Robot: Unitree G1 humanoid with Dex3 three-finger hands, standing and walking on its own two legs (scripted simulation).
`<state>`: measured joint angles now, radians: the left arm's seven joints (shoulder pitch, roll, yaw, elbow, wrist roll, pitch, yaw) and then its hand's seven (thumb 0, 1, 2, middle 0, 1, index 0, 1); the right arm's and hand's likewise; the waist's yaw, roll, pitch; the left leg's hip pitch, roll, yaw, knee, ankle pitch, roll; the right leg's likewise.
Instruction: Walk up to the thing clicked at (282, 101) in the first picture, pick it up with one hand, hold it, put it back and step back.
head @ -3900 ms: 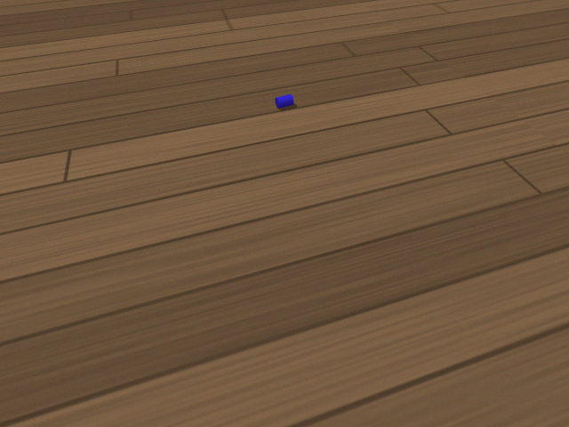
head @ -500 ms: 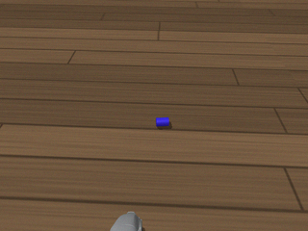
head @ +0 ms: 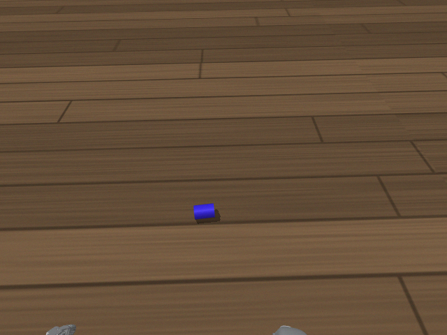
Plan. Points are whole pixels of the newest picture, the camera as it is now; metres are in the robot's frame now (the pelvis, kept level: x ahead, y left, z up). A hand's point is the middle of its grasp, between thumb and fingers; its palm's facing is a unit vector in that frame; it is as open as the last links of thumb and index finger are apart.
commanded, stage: walk up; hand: left
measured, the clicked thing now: (204, 211) +0.80 +0.15 -0.71
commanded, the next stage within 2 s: none
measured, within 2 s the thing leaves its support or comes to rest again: neither
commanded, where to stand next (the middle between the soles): +0.44 -0.13 m, yaw +5 degrees
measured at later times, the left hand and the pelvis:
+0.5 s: hand (141, 306) +0.20 +0.20 -0.14, palm faces -0.03 -0.96 -0.29, open 7.4 cm; pelvis +0.16 -0.07 +0.02, yaw +1 degrees
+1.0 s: hand (196, 235) +0.35 +0.09 -0.10, palm faces +0.05 -0.92 -0.40, open 7.4 cm; pelvis +0.32 -0.19 +0.03, yaw +3 degrees
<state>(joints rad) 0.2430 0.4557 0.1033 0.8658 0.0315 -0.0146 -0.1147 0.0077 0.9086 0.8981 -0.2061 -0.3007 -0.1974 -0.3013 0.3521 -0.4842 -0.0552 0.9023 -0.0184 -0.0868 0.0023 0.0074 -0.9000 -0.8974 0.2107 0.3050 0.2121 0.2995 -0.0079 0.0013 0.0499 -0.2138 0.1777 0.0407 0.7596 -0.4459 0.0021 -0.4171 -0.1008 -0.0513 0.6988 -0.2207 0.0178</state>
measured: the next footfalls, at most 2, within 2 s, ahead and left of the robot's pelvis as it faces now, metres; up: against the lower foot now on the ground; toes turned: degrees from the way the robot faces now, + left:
left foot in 0.32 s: +0.23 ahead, +0.05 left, +0.00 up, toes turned +7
right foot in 0.70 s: +0.37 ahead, -0.29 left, +0.00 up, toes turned -4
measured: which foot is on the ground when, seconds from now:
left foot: up 0.00-0.30, down 0.32-0.74, up 0.76-1.00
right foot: down 0.00-0.34, up 0.36-0.68, down 0.70-1.00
